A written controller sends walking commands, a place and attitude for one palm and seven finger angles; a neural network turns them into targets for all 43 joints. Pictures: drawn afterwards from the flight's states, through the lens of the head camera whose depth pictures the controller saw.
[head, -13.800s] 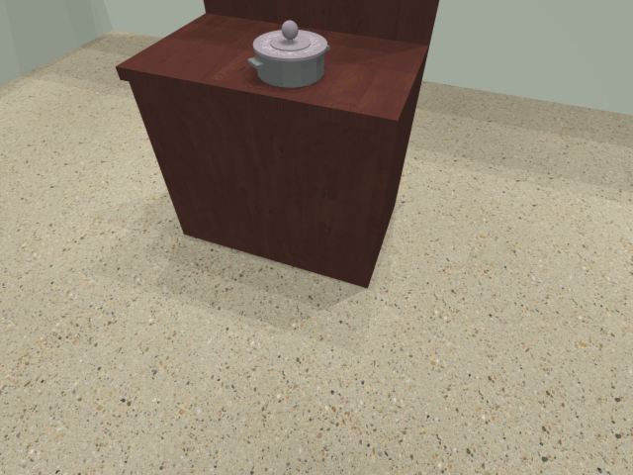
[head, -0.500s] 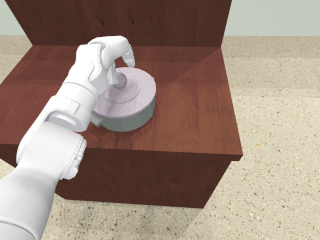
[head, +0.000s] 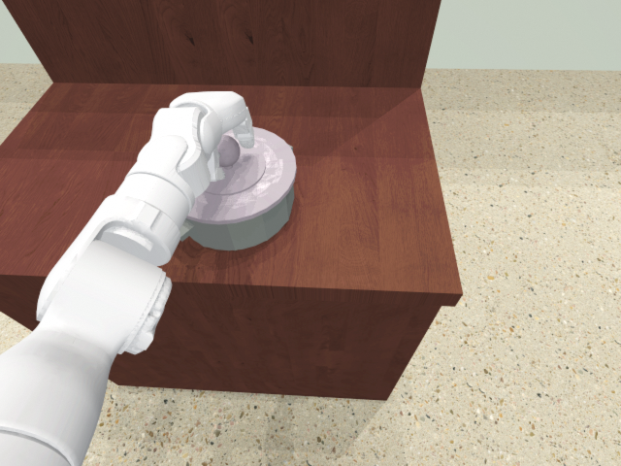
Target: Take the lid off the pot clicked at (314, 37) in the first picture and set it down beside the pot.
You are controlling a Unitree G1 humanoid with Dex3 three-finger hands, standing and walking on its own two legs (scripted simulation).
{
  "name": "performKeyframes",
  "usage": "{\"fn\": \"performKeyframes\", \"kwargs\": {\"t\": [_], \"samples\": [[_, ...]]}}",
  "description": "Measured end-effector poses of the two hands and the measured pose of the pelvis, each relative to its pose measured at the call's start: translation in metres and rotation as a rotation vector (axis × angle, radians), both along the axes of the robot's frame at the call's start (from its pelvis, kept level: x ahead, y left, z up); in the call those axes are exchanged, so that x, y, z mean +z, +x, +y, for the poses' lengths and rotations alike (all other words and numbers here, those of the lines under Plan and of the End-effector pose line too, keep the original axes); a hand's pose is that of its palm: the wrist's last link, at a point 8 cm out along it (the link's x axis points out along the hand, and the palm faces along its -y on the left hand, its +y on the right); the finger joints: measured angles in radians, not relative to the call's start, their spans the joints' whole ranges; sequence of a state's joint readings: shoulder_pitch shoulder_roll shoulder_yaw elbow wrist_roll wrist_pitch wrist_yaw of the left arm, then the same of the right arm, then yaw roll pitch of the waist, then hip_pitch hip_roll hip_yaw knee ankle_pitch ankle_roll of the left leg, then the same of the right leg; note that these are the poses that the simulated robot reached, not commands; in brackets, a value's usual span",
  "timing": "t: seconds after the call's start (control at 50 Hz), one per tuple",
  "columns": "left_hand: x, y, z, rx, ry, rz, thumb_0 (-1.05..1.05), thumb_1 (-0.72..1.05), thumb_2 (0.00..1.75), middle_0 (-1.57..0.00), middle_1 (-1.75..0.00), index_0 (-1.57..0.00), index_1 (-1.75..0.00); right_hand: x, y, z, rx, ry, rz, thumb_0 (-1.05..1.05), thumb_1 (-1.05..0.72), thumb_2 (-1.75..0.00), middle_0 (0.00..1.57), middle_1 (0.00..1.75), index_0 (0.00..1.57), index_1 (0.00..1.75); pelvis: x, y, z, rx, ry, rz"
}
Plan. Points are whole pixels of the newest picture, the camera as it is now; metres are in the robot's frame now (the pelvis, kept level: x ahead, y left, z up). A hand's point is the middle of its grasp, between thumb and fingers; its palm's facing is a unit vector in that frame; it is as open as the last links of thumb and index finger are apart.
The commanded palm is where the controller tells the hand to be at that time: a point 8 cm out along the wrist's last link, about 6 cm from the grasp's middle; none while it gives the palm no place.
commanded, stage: lower the open fingers around the knob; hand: left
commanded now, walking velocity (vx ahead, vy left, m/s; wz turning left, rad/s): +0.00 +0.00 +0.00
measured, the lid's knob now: (224, 150) +0.53 +0.10 +0.11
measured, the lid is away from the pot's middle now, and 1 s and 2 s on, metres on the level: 0.00 0.01 0.01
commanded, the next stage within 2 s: close the fingers and squeeze the knob in 0.30 s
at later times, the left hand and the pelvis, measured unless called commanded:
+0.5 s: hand (223, 150) +0.50 +0.09 +0.13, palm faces -0.38 -0.03 -0.92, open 10.3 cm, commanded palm +0.51 +0.10 +0.19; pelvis +0.01 +0.00 +0.00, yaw -1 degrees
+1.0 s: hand (221, 156) +0.49 +0.09 +0.13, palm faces -0.39 -0.02 -0.92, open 8.6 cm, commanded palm +0.51 +0.10 +0.19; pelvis +0.01 +0.00 +0.00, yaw -1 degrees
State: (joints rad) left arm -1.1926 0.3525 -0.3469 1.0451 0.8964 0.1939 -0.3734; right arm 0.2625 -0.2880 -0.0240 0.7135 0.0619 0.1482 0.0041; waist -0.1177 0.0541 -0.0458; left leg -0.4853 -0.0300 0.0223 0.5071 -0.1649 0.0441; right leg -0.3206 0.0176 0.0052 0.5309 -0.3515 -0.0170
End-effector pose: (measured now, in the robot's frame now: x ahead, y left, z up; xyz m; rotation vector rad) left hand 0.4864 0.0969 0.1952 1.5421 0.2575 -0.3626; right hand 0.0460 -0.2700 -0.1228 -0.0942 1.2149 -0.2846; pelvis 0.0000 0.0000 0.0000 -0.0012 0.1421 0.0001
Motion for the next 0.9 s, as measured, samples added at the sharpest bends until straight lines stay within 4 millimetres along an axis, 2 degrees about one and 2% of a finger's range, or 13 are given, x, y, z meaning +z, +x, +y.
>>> {"fn": "performKeyframes", "kwargs": {"t": [0.26, 0.44, 0.64, 0.76, 0.9], "samples": [[-0.002, 0.008, -0.011, -0.026, -0.039, -0.006, 0.00, -0.35, 1.55, -0.83, -0.07, -0.85, -0.08, -0.006, -0.009, 0.005, -0.025, 0.021, 0.024, 0.01, -0.91, -0.90, 0.20, 0.30, 0.20, 0.30, 0.000, 0.007, 0.000, -0.012, 0.002, 0.013], [-0.008, 0.015, -0.007, 0.002, -0.030, 0.000, 0.00, -0.34, 1.53, -0.83, -0.10, -0.83, -0.10, -0.005, -0.007, 0.007, -0.036, 0.026, 0.014, 0.01, -0.91, -0.90, 0.20, 0.30, 0.20, 0.30, 0.000, 0.010, -0.002, -0.019, 0.002, 0.021], [-0.011, 0.016, 0.006, 0.024, -0.026, 0.027, 0.00, -0.13, 1.11, -0.59, -0.60, -0.59, -0.60, -0.001, -0.001, 0.000, -0.030, 0.003, 0.012, 0.01, -0.91, -0.90, 0.20, 0.30, 0.20, 0.30, -0.001, 0.011, -0.003, -0.014, -0.001, 0.021], [-0.008, 0.015, 0.003, -0.016, -0.038, 0.011, 0.00, -0.04, 1.02, -0.54, -0.78, -0.54, -0.78, 0.000, 0.002, -0.003, -0.025, -0.011, 0.006, 0.00, -0.91, -0.90, 0.20, 0.30, 0.20, 0.30, -0.001, 0.011, -0.001, -0.011, -0.002, 0.021], [-0.008, 0.011, 0.001, -0.013, -0.028, 0.000, 0.00, 0.04, 0.97, -0.54, -0.90, -0.54, -0.90, -0.003, 0.002, 0.003, -0.022, 0.012, 0.004, 0.00, -0.91, -0.90, 0.20, 0.30, 0.20, 0.30, -0.001, 0.009, 0.001, -0.014, -0.003, 0.020]]}}
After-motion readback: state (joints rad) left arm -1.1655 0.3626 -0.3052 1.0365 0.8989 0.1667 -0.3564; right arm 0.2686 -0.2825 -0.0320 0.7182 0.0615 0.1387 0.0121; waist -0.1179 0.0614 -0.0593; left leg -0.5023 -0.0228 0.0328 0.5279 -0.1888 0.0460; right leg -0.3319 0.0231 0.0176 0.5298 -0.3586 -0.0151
